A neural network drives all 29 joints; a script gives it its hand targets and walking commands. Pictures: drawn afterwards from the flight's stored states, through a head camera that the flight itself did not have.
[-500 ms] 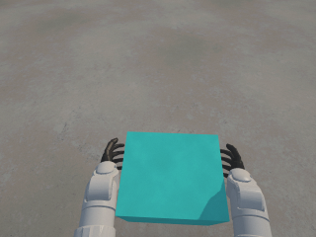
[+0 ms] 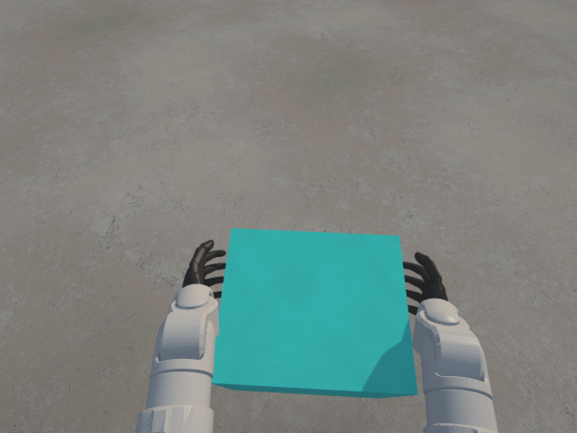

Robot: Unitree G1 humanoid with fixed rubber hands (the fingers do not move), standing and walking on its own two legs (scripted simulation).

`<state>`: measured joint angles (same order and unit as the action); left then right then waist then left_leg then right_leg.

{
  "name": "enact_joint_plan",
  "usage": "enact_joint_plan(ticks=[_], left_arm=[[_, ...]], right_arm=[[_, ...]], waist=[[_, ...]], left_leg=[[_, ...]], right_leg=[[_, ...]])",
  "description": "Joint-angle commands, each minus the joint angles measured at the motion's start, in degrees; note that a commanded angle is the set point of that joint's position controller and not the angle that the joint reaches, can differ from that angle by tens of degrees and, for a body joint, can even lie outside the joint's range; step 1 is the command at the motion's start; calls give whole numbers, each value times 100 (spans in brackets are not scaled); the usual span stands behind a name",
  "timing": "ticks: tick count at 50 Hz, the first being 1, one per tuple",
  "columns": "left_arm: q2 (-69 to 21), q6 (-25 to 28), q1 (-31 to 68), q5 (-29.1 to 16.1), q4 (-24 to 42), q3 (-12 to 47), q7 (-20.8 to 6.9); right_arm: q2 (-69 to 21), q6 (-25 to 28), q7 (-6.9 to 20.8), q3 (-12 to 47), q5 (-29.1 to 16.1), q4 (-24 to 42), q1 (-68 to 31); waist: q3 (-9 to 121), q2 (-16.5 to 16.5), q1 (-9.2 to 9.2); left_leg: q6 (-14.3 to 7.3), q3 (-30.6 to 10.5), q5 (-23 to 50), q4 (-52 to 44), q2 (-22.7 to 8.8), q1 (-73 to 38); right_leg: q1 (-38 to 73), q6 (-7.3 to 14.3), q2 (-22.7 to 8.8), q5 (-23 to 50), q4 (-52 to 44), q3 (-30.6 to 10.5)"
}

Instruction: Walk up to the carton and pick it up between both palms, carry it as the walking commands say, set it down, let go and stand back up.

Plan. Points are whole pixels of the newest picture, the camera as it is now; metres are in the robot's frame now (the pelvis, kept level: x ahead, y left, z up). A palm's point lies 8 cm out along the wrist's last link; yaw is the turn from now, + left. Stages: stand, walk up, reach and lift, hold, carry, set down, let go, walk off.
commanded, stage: carry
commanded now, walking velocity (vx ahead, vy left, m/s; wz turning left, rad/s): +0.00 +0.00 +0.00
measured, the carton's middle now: (309, 319) +0.30 +0.00 -0.06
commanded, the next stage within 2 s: hold in 0.72 s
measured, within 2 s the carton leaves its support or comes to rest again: neither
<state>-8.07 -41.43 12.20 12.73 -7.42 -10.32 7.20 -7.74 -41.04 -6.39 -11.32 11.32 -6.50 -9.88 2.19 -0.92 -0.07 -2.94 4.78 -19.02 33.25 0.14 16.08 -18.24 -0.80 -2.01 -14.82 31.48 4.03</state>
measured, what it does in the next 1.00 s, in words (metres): stands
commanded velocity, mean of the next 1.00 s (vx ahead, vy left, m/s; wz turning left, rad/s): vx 0.00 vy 0.00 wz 0.00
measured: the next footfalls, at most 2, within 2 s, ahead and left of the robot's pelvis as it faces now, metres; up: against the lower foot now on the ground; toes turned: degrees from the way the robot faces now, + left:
none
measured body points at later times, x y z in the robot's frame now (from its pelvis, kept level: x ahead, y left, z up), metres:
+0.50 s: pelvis +0.01 -0.01 +0.00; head +0.01 -0.01 +0.45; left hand +0.31 +0.16 +0.03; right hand +0.31 -0.17 +0.02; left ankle -0.02 +0.08 -0.73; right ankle +0.02 -0.13 -0.73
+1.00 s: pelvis +0.01 +0.00 +0.02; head -0.04 +0.00 +0.46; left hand +0.27 +0.17 +0.04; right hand +0.27 -0.17 +0.03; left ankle -0.02 +0.09 -0.73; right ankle +0.01 -0.15 -0.73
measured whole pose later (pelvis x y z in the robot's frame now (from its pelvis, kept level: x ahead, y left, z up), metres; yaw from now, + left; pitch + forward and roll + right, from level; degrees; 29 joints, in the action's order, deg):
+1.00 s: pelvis +0.01 +0.00 +0.02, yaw +3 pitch -5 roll -1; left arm -7.3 -39.8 4.8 12.5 -7.5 -6.7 5.1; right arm -7.3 -39.0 -2.6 -10.2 12.5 -4.9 -0.4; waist 1.7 0.1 0.8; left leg -2.6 -2.7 -12.7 18.2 2.9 0.1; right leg -2.3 -1.2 0.0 -10.3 18.5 -5.4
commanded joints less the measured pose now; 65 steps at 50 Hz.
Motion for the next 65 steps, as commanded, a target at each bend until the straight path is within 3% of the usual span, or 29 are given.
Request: enact_joint_plan(ticks=[1, 3, 9, 11, 12, 14, 16, 18, 22, 28, 30, 32, 34, 36, 37, 39, 42, 45, 46, 47, 49, 53, 55, 56, 57, 60, 62, 63, 65], left_arm=[[-4957, 230, 3074, -1670, 654, 3635, -1976], [-4933, 141, 2574, -1512, 101, 3453, -1964], [-5019, 167, 2763, -1663, 433, 3640, -1992], [-4906, 198, 2701, -1587, 189, 3489, -2028], [-4956, 236, 2816, -1543, -143, 3347, -2026], [-5041, 328, 3146, -1723, 521, 3617, -2060], [-5080, 249, 2803, -1629, 378, 3594, -2012], [-4950, 252, 2893, -1561, 161, 3457, -2020], [-5031, 246, 3013, -1690, 583, 3696, -2014], [-5009, 279, 2917, -1626, 409, 3522, -2054], [-5074, 221, 2811, -1646, 126, 3505, -2055], [-5174, 234, 2788, -1623, 232, 3560, -2021], [-4994, 239, 2896, -1608, 269, 3501, -2039], [-5039, 202, 2910, -1551, 289, 3527, -2016], [-5421, 362, 1659, -1433, -125, 3385, -1954], [-5330, 536, 2247, -1422, 328, 3587, -2004], [-5568, 598, 1685, -1671, 809, 4110, -1957], [-5290, 548, 1975, -1593, 550, 4013, -2059], [-5377, 524, 1895, -1686, 722, 4162, -2038], [-5307, 510, 2173, -1851, 867, 4292, -2002], [-5338, 396, 1880, -1590, 450, 4042, -2001], [-5125, 321, 2674, -1425, 11, 3498, -1979], [-5252, 321, 2904, -1222, -460, 3230, -1950], [-5271, 361, 3426, -1270, -598, 3159, -1988], [-5290, 448, 3549, -1242, -634, 3136, -2066], [-5327, 495, 3901, -973, -1596, 2446, -2159], [-5392, 614, 4322, -963, -1714, 2352, -2279], [-5460, 596, 3948, -849, -2319, 2041, -2340], [-5549, 745, 4487, -1034, -2182, 2251, -2481]], right_arm=[[-5114, 290, 1917, 3665, -1581, 479, -3249], [-4950, 278, 1883, 3718, -1579, 621, -3421], [-5090, 263, 1868, 3617, -1529, 503, -3067], [-5040, 287, 1901, 3650, -1519, 303, -3120], [-4994, 380, 1902, 3632, -1501, 333, -3491], [-5214, 370, 1921, 3739, -1592, 457, -3317], [-5124, 327, 1908, 3689, -1558, 439, -3121], [-5080, 346, 1902, 3588, -1482, 246, -3269], [-5198, 281, 1899, 3636, -1538, 286, -3042], [-5192, 320, 1907, 3658, -1497, 277, -3133], [-5218, 318, 1892, 3572, -1474, 149, -3042], [-5128, 374, 1913, 3709, -1591, 605, -3432], [-5136, 323, 1900, 3633, -1516, 304, -3242], [-5147, 273, 1905, 3467, -1464, 148, -3126], [-5339, 245, 1973, 3635, -1444, -34, -2057], [-5235, 460, 2006, 3579, -1384, 160, -2538], [-5095, 574, 2081, 3920, -1535, 863, -1848], [-4928, 509, 2054, 3728, -1324, 909, -1987], [-4858, 514, 2058, 3765, -1319, 931, -1822], [-4770, 511, 2057, 3676, -1272, 961, -1960], [-4765, 471, 2076, 3592, -1356, 824, -1896], [-4462, 362, 2080, 3354, -1247, 699, -2843], [-4443, 334, 2133, 3135, -1168, 161, -3144], [-4501, 337, 2133, 3012, -1104, 14, -3615], [-4595, 406, 2149, 3172, -1264, 246, -3868], [-5129, 265, 2190, 2899, -1105, -864, -4360], [-5333, 337, 2239, 2886, -1146, -1032, -4659], [-5257, 374, 2233, 2948, -1190, -879, -5021], [-5523, 393, 2187, 2877, -1150, -948, -5220]], waist=[[2209, -139, -6], [2030, 140, -16], [2167, -78, 21], [2128, 239, 44], [2189, 143, 41], [2179, 154, 11], [2146, -140, 15], [2094, 85, 33], [1956, -99, 34], [2093, 233, 19], [2087, 197, 59], [2133, -250, 32], [2062, 127, 36], [1836, -109, 4], [1703, 129, -98], [1735, -292, 14], [2645, -224, 80], [1763, 221, 223], [1726, -62, 242], [1846, 84, 440], [1270, -416, 299], [811, 4, 178], [651, -379, 218], [574, -7, 341], [614, -271, 237], [459, 262, 83], [517, 159, 87], [623, 278, -97], [1246, 490, 134]], left_leg=[[-132, -785, 2796, -403, -949, -981], [-126, -783, 2724, -370, -932, -887], [-151, -755, 2759, -268, -914, -863], [-166, -829, 2866, -234, -1008, -807], [-181, -801, 3068, -132, -958, -895], [-138, -757, 2232, -156, -906, -763], [-113, -778, 2605, -173, -838, -747], [-124, -795, 2609, -131, -889, -762], [-178, -833, 3108, -242, -994, -929], [-110, -722, 2159, -134, -842, -665], [-119, -861, 2104, -195, -897, -641], [-138, -794, 2727, -153, -895, -816], [-191, -875, 2440, -222, -962, -672], [-153, -934, 2455, -396, -945, -461], [187, -891, 4149, -1014, 345, -1201], [291, -1145, 4229, -1281, 269, -1155], [560, -1250, 6478, -1089, 123, -2654], [397, -1196, 4586, -1457, 184, -2278], [507, -1200, 4921, -1433, 120, -2468], [560, -1279, 4946, -1457, -8, -2580], [515, -1206, 4506, -1499, 137, -2231], [401, -1240, 2391, -1757, 160, -1606], [364, -1237, 1397, -1833, 189, -1369], [260, -1272, 585, -1830, 190, -1077], [253, -1231, 410, -1758, 285, -1081], [127, -1205, -163, -1707, 308, -766], [135, -1114, -267, -1639, 354, -771], [113, -1091, -229, -1654, 363, -668], [120, -1010, 80, -1497, 412, -848]], right_leg=[[744, 241, -503, 1588, -203, -302], [643, 215, -523, 1605, -246, -369], [768, 250, -522, 1804, -150, -345], [753, 183, -501, 1583, -187, -265], [739, 189, -462, 1693, -63, -246], [803, 262, -595, 1746, -376, -433], [885, 336, -644, 2217, -146, -471], [789, 311, -582, 2077, -150, -432], [612, 244, -525, 1626, -100, -370], [958, 332, -620, 2092, -334, -472], [922, 336, -608, 1819, -316, -433], [766, 319, -540, 1963, -67, -361], [834, 273, -525, 1623, -307, -425], [822, 287, -505, 1469, -193, -394], [2518, 13, 607, 4190, -626, -983], [2680, 45, 675, 3398, -835, -914], [2488, -65, 749, 4705, -913, -932], [1914, 1, 769, 3330, -1103, -890], [1817, 43, 780, 3315, -1147, -879], [1691, 75, 807, 3174, -1129, -824], [1767, 138, 777, 2961, -1172, -906], [1734, 225, 734, 1381, -1162, -791], [1719, 282, 697, 923, -1102, -757], [1676, 295, 700, 489, -1053, -741], [1659, 284, 656, 381, -1023, -721], [1561, 187, 597, -252, -1035, -715], [1477, 178, 553, -408, -1074, -702], [1608, 125, 553, -360, -1072, -686], [1688, 36, 508, -304, -1160, -751]])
